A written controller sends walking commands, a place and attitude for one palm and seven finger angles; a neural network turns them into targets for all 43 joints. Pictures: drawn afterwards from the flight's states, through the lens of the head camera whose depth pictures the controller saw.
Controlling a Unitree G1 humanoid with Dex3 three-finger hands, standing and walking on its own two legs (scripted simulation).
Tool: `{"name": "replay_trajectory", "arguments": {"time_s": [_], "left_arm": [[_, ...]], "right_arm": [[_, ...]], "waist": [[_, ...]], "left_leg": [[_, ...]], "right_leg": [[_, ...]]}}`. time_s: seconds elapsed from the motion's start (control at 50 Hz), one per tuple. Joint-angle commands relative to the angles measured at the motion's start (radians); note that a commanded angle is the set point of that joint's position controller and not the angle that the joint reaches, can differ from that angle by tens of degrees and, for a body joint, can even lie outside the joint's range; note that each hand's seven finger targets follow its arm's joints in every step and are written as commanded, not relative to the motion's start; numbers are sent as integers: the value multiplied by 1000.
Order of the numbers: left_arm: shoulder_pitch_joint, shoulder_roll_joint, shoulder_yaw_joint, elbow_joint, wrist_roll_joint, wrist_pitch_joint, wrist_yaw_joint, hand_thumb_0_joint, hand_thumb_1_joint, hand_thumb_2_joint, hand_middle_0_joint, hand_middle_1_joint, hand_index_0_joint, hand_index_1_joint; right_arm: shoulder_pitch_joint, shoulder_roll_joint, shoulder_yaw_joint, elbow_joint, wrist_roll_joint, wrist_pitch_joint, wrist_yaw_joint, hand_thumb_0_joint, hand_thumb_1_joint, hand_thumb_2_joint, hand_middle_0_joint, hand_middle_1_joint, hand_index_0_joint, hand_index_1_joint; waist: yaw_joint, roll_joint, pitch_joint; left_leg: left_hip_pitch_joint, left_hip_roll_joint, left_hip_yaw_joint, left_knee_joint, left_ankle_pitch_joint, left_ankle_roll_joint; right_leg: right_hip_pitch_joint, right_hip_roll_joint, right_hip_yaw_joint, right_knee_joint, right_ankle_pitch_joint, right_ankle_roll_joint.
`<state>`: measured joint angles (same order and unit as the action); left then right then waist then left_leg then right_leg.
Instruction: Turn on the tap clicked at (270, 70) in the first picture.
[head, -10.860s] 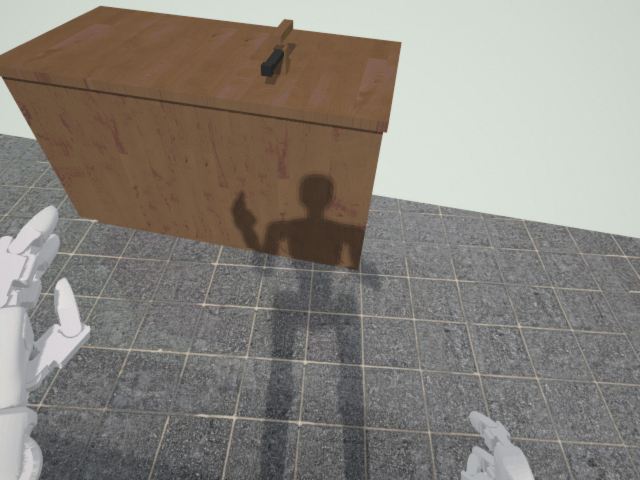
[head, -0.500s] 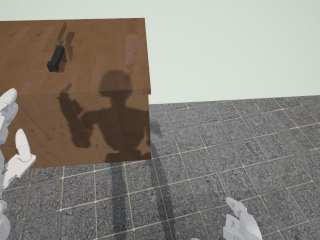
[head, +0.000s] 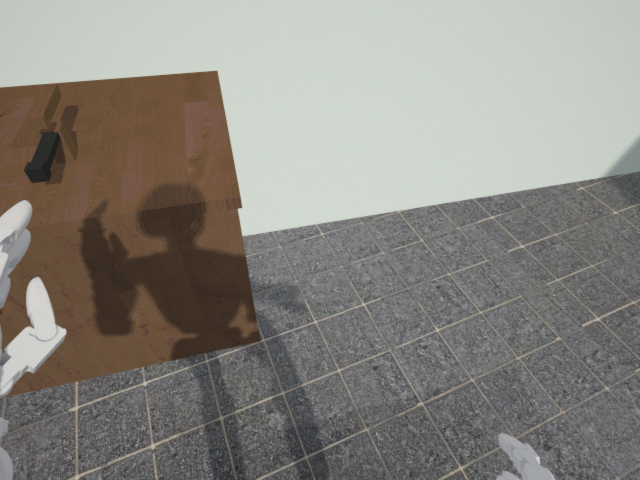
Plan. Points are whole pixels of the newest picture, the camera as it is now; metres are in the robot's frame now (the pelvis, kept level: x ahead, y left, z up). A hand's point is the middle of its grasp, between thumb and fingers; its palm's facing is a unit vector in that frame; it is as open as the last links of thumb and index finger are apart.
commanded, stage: take the last steps up to it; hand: left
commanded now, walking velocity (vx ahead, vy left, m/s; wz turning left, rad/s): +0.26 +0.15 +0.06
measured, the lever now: (38, 171) +0.60 +0.53 +0.03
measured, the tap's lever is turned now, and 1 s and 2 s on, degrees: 0 0 0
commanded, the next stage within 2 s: come to a stop and stand still in 0.86 s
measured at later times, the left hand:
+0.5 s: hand (28, 285) +0.26 +0.30 +0.17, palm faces +0.43 -0.79 -0.44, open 7.4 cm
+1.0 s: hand (37, 212) +0.36 +0.34 +0.17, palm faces +0.37 -0.80 -0.48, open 7.4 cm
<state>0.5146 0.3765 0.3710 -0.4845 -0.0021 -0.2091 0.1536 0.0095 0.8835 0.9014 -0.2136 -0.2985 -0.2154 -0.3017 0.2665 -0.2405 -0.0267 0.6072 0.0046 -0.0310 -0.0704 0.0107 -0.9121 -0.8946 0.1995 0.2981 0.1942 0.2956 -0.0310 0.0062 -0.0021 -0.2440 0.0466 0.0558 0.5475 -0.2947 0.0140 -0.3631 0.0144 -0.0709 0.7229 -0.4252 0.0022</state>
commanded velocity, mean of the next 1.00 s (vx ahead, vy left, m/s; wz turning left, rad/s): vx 0.19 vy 0.12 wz -0.01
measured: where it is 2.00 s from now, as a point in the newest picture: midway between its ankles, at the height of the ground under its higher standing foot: outside the picture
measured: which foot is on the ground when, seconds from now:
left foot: down 0.00-0.08, up 0.10-0.32, down 0.34-0.62, up 0.64-0.96, down 0.98-1.00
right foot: down 0.00-0.36, up 0.38-0.60, down 0.62-0.98, up 1.00-1.00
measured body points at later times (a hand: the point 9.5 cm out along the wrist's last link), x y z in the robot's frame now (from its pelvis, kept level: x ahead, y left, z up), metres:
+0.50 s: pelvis +0.04 +0.05 +0.00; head +0.08 +0.05 +0.44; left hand +0.23 +0.34 +0.19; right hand +0.21 -0.17 -0.10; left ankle +0.05 +0.16 -0.74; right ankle +0.02 -0.06 -0.69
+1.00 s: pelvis +0.14 +0.11 -0.01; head +0.18 +0.10 +0.44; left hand +0.33 +0.38 +0.20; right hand +0.30 -0.16 -0.10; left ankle +0.19 +0.24 -0.74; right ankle +0.09 -0.03 -0.73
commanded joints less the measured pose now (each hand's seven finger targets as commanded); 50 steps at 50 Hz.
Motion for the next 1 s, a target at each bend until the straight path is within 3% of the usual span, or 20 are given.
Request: {"name": "replay_trajectory", "arguments": {"time_s": [0.0,0.06,0.1,0.18,0.28,0.3,0.34,0.36,0.4,0.48,0.56,0.58,0.6,0.62,0.68,0.74,0.9,0.94,0.96,0.98], "left_arm": [[-117,120,48,-188,3,-62,17,0,900,900,-200,-300,-200,-300],[-190,181,91,-161,1,-70,24,0,900,900,-200,-300,-200,-300],[-171,195,106,-154,-8,-70,26,0,900,900,-200,-300,-200,-300],[-94,180,116,-203,-13,-90,20,0,900,900,-200,-300,-200,-300],[-102,166,108,-241,-16,-86,32,0,900,900,-200,-300,-200,-300],[-124,153,94,-245,-17,-87,29,0,900,900,-200,-300,-200,-300],[-145,134,81,-261,-20,-92,26,0,900,900,-200,-300,-200,-300],[-125,151,93,-197,-15,-93,24,0,900,900,-200,-300,-200,-300],[-134,150,87,-213,-14,-93,18,0,900,900,-200,-300,-200,-300],[-79,136,67,-288,-24,-84,17,0,900,900,-200,-300,-200,-300],[-47,169,116,-220,-21,-66,21,0,900,900,-200,-300,-200,-300],[-54,188,130,-188,-16,-63,21,0,900,900,-200,-300,-200,-300],[-57,218,158,-162,-18,-62,23,0,900,900,-200,-300,-200,-300],[-77,197,158,-118,-39,-59,19,0,900,900,-200,-300,-200,-300],[-40,186,155,-139,-37,-93,8,0,900,900,-200,-300,-200,-300],[-59,176,126,-201,-18,-121,10,0,900,900,-200,-300,-200,-300],[-69,195,144,-272,-14,-100,37,0,900,900,-200,-300,-200,-300],[-96,181,127,-292,-19,-107,34,0,900,900,-200,-300,-200,-300],[-108,181,129,-303,-27,-108,33,0,900,900,-200,-300,-200,-300],[-75,160,113,-223,-24,-104,27,0,900,900,-200,-300,-200,-300]], "right_arm": [[-125,-102,-21,-132,1,-74,0,0,-900,-900,200,300,200,300],[-112,-73,-24,-129,1,-68,5,0,-900,-900,200,300,200,300],[-152,-81,-31,-127,3,-64,9,0,-900,-900,200,300,200,300],[-157,-49,-7,-122,-4,-34,16,0,-900,-900,200,300,200,300],[-135,-42,-17,-134,-8,-50,-2,0,-900,-900,200,300,200,300],[-119,-56,-25,-137,-4,-55,-8,0,-900,-900,200,300,200,300],[-102,-88,-36,-149,6,-67,-8,0,-900,-900,200,300,200,300],[-113,-73,-29,-135,1,-76,-10,0,-900,-900,200,300,200,300],[-126,-71,-35,-121,4,-89,-4,0,-900,-900,200,300,200,300],[-124,-68,-27,-119,9,-115,11,0,-900,-900,200,300,200,300],[-138,-69,-16,-115,1,-99,6,0,-900,-900,200,300,200,300],[-135,-59,-15,-115,2,-86,6,0,-900,-900,200,300,200,300],[-141,-39,-15,-130,3,-75,9,0,-900,-900,200,300,200,300],[-146,-65,-30,-138,11,-75,22,0,-900,-900,200,300,200,300],[-157,-46,-8,-107,5,-51,34,0,-900,-900,200,300,200,300],[-166,-48,-10,-118,-1,-44,29,0,-900,-900,200,300,200,300],[-130,-43,-36,-155,-7,-60,9,0,-900,-900,200,300,200,300],[-106,-73,-52,-162,5,-65,-2,0,-900,-900,200,300,200,300],[-100,-96,-61,-170,10,-65,3,0,-900,-900,200,300,200,300],[-83,-91,-62,-181,11,-67,10,0,-900,-900,200,300,200,300]], "waist": [[23,189,9],[14,-179,-22],[40,-164,10],[36,-135,-8],[33,-67,-64],[24,-2,-69],[12,280,-80],[8,284,-65],[16,177,-48],[24,217,-96],[37,143,-101],[37,7,-120],[31,-236,-134],[37,-301,-100],[30,-98,-22],[26,-116,-64],[38,-129,-130],[14,64,-160],[21,239,-191],[24,219,-163]], "left_leg": [[-160,150,-136,-144,-101,88],[-359,-20,40,235,-195,-3],[-411,21,-60,479,-181,-17],[-250,72,-41,302,-95,-16],[52,-24,115,-71,27,-14],[102,0,86,-121,11,0],[223,262,-283,-247,36,131],[141,331,-422,-316,-41,203],[158,304,-332,-246,100,233],[154,216,-134,-188,317,169],[-27,177,-50,-61,188,92],[-154,132,-9,105,109,65],[-352,2,85,351,-73,9],[-438,-26,2,542,-221,-22],[-483,48,-83,669,-88,-50],[-379,65,-36,451,-47,-47],[-5,-37,150,-62,134,-26],[204,72,25,-137,269,26],[318,256,-214,-146,564,107],[272,322,-310,-180,672,157]], "right_leg": [[190,-36,-46,-242,59,3],[284,-365,450,-437,-43,-155],[238,-458,564,-523,-100,-231],[132,-383,241,-453,150,-180],[95,-255,113,-324,52,-93],[69,-225,97,-234,53,-68],[-158,-56,-56,157,-149,16],[-189,-61,-12,334,-205,10],[-240,-109,22,339,-133,18],[-94,-79,-59,107,-39,22],[210,-64,-85,-245,132,2],[335,-161,53,-319,197,-45],[445,-373,408,-384,312,-143],[399,-480,583,-446,288,-195],[319,-429,340,-419,427,-188],[306,-370,134,-360,694,-142],[259,-283,56,-233,589,-84],[101,-187,0,10,412,-22],[-79,-78,-52,191,-47,20],[-133,-37,-2,334,-234,15]]}}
